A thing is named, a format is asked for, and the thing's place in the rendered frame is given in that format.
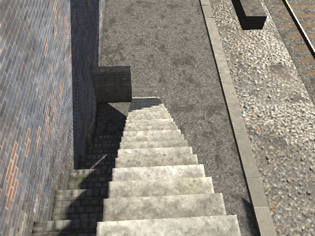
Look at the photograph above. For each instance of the stairs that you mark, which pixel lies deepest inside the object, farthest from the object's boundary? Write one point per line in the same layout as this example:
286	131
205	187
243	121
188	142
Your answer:
157	186

